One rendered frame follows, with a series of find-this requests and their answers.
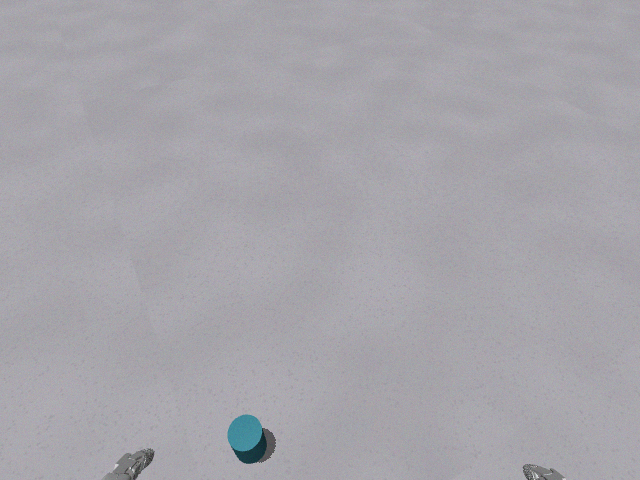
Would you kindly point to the right robot hand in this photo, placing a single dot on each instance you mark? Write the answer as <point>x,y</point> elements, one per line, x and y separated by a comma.
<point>534,472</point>

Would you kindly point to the left robot hand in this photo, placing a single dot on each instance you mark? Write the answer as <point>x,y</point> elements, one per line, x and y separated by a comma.
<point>129,466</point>

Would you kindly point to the can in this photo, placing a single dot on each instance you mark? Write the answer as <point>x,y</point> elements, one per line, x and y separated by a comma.
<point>247,439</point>

